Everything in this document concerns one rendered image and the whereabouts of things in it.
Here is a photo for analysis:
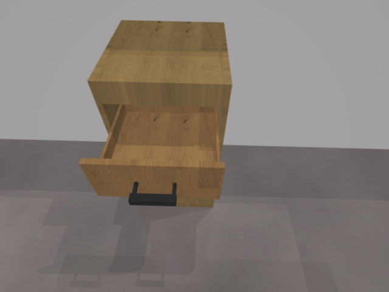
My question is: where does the drawer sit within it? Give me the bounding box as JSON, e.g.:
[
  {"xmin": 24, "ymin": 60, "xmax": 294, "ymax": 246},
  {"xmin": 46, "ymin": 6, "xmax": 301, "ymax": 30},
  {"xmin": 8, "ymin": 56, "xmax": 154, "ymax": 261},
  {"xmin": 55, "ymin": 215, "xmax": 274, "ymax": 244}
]
[{"xmin": 79, "ymin": 104, "xmax": 225, "ymax": 199}]

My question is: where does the handle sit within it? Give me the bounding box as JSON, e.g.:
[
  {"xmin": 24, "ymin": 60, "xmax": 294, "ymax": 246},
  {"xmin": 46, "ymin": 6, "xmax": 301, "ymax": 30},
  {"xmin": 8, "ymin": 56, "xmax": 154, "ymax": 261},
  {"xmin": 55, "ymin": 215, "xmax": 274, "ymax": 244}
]
[{"xmin": 128, "ymin": 182, "xmax": 177, "ymax": 206}]

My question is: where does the cabinet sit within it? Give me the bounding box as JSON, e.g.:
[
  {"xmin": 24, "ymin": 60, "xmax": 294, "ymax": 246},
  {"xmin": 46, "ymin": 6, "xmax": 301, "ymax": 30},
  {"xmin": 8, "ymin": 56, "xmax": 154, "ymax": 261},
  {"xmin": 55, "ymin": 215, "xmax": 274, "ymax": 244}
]
[{"xmin": 88, "ymin": 20, "xmax": 232, "ymax": 207}]

